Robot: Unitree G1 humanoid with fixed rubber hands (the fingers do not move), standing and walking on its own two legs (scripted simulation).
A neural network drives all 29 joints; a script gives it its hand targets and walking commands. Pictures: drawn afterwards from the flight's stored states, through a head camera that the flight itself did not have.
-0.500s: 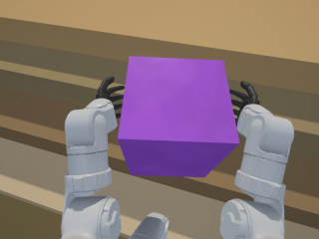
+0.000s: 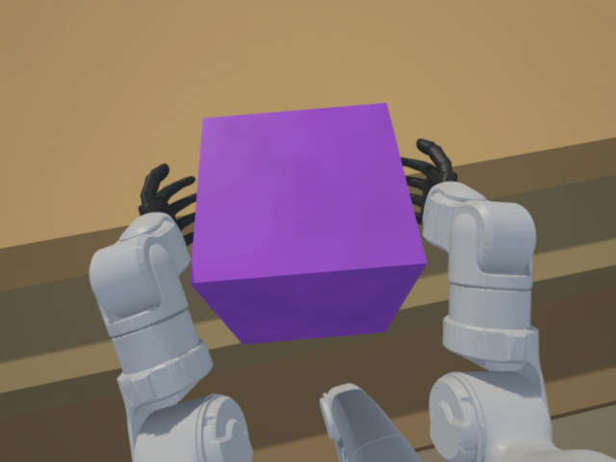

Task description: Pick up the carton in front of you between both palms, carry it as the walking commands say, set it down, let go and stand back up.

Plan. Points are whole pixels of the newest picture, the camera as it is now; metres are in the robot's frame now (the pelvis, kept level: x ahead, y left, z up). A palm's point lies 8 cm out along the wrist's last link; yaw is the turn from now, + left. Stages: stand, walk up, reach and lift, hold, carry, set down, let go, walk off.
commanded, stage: carry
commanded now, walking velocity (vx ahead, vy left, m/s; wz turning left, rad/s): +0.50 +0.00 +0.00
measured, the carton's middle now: (305, 238) +0.39 -0.06 +0.06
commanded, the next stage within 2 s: none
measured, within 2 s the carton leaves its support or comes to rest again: neither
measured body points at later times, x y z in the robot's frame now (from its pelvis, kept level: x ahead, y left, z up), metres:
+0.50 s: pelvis +0.30 -0.08 +0.18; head +0.34 -0.07 +0.63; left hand +0.65 +0.14 +0.33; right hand +0.70 -0.16 +0.32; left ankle +0.32 +0.02 -0.33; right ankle +0.29 -0.16 -0.54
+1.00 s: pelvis +0.61 -0.01 +0.36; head +0.64 -0.02 +0.80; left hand +1.00 +0.09 +0.52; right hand +0.97 -0.21 +0.53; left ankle +0.58 +0.09 -0.37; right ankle +0.64 -0.12 -0.11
